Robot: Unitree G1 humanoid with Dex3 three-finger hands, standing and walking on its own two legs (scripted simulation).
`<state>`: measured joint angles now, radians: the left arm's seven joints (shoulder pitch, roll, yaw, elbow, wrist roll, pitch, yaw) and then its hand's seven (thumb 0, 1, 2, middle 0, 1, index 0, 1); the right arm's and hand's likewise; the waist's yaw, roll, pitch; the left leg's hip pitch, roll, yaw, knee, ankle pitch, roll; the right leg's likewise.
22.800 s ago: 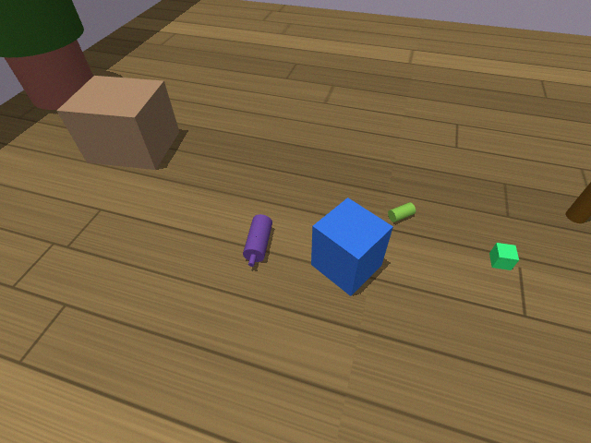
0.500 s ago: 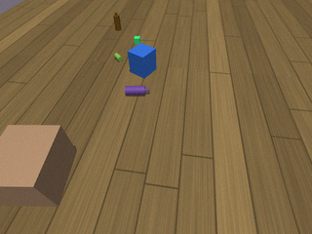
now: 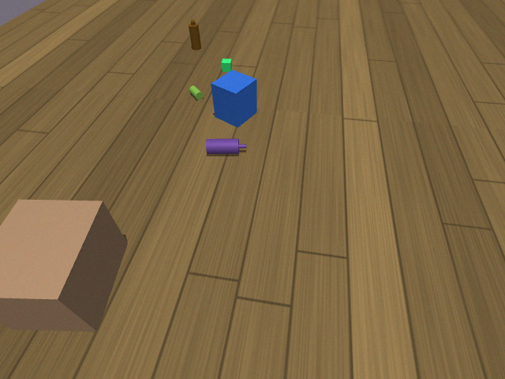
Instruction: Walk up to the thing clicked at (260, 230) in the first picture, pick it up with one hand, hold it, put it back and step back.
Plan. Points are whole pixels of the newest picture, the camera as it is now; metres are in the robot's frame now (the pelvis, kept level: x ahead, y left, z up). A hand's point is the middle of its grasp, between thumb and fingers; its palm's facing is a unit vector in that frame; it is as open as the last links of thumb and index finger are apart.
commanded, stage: stand
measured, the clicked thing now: (226, 146) +1.47 +0.14 -0.74
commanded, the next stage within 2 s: none
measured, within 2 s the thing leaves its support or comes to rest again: neither
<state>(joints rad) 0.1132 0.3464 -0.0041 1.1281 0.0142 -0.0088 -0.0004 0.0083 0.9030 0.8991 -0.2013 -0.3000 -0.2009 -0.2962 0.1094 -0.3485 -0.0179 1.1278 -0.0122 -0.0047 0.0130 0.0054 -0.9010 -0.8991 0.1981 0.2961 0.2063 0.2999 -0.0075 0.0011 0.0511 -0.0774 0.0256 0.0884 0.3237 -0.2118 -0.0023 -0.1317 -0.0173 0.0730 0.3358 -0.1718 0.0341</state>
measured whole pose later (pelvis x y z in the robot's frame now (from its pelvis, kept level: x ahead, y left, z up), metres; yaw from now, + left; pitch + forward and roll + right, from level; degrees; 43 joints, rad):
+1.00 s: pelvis +0.00 +0.00 +0.00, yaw +1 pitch -3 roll +0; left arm 0.12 0.35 0.00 1.12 0.02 -0.01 0.00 0.01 0.90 0.90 -0.20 -0.30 -0.20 -0.30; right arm 0.12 -0.35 -0.01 1.12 -0.01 -0.01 0.01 0.01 -0.90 -0.90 0.20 0.30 0.21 0.30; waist -0.01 0.00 0.06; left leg -0.08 0.01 0.07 0.33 -0.21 0.00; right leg -0.12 -0.03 0.05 0.33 -0.17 0.04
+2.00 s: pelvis +0.00 +0.00 +0.00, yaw +2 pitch -2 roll +0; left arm 0.11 0.35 0.00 1.11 0.01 -0.01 0.00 0.01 0.90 0.90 -0.20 -0.30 -0.20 -0.30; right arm 0.11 -0.35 -0.01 1.12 -0.01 -0.01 0.01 0.01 -0.90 -0.90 0.20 0.30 0.21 0.30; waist 0.00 0.00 0.05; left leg -0.07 0.02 0.06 0.32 -0.21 0.00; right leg -0.11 -0.03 0.05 0.32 -0.18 0.04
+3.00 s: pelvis +0.00 +0.00 +0.00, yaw +2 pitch -2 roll +0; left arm 0.13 0.35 0.00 1.11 0.02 -0.01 0.00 0.01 0.90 0.90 -0.20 -0.30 -0.20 -0.30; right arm 0.12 -0.35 -0.01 1.12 -0.01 -0.01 0.01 0.01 -0.90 -0.90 0.20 0.30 0.21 0.30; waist 0.00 0.00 0.06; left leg -0.08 0.01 0.06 0.32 -0.20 0.00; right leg -0.12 -0.03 0.05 0.33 -0.17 0.04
